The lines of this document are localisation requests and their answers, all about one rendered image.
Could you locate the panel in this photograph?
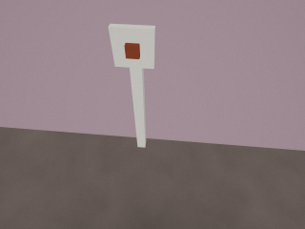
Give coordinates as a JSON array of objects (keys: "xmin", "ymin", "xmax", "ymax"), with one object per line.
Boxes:
[{"xmin": 108, "ymin": 23, "xmax": 155, "ymax": 148}]

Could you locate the button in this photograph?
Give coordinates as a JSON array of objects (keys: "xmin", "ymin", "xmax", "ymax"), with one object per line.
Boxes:
[{"xmin": 124, "ymin": 43, "xmax": 140, "ymax": 59}]

